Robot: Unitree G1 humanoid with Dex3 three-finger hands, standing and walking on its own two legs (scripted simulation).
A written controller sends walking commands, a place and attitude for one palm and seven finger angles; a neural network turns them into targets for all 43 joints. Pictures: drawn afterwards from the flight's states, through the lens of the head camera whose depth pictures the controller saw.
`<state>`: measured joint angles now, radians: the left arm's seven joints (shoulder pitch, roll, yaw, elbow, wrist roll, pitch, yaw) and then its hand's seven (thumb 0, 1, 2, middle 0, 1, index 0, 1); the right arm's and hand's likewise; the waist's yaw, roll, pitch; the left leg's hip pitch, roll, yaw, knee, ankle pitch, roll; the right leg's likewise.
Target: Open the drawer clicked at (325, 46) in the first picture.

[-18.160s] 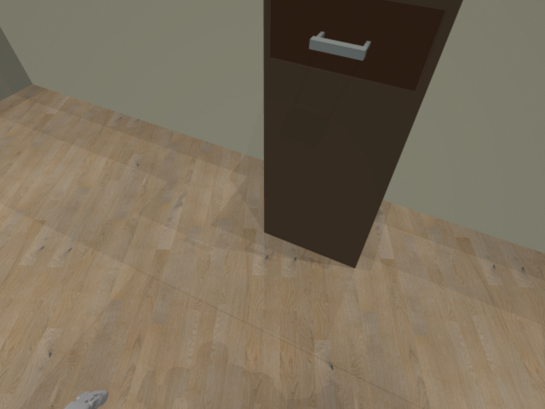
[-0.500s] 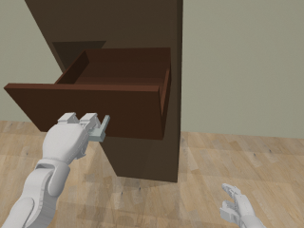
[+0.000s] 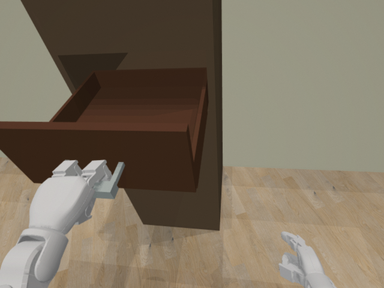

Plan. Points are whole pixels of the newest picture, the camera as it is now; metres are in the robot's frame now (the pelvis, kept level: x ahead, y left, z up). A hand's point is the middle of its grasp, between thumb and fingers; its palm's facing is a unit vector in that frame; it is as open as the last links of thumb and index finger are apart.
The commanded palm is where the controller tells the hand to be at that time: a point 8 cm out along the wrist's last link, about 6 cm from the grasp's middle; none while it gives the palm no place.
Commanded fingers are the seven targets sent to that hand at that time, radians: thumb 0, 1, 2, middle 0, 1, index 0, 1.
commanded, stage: pull the drawer open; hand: left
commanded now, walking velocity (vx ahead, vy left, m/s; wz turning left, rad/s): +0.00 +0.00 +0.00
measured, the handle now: (86, 177) +0.26 +0.24 +0.14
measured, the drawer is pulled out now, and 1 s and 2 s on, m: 0.29 0.30 0.30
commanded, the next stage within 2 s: open the thumb to release the handle in 0.34 s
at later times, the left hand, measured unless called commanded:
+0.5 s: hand (77, 216) +0.20 +0.23 +0.12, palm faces +0.10 -0.09 -0.99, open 5.6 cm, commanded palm +0.16 +0.24 +0.18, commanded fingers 0.00 0.62 0.78 -0.38 -1.32 -0.38 -1.32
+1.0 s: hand (71, 215) +0.19 +0.24 +0.12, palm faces +0.10 -0.10 -0.99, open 12.9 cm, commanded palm +0.16 +0.24 +0.18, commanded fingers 0.00 -0.50 0.30 -0.30 -1.20 -0.30 -1.20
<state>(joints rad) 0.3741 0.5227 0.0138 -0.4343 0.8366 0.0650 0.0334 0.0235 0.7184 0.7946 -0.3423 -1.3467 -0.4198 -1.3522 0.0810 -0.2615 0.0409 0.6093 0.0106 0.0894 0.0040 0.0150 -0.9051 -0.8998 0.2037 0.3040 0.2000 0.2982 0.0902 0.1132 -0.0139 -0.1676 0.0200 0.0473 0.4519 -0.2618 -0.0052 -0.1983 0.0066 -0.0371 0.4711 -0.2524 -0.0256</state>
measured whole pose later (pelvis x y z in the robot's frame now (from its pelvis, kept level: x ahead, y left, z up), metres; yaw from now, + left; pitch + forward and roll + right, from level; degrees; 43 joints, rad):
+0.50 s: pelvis +0.01 +0.01 +0.00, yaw +0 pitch +0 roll +0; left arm 0.51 0.54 0.02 -0.53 0.84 0.07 0.10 0.00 0.70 0.78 -0.35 -1.35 -0.41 -1.34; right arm 0.10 -0.27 0.03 0.59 0.01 0.09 0.00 0.01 -0.91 -0.90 0.20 0.30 0.20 0.30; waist 0.10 0.12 -0.03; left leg -0.20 0.02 0.05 0.50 -0.30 0.00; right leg -0.22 0.00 -0.04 0.50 -0.28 -0.02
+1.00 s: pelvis -0.01 +0.01 +0.00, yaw +1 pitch -2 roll +0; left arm 0.36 0.52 0.02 -0.43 0.85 0.07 0.03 0.00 -0.34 0.36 -0.34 -1.22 -0.33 -1.22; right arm 0.07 -0.26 0.05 0.62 0.01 0.09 -0.01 0.01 -0.90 -0.90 0.20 0.30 0.20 0.30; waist 0.11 0.11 0.00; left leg -0.16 0.01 0.03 0.46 -0.25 0.00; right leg -0.18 0.00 -0.05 0.46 -0.24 -0.02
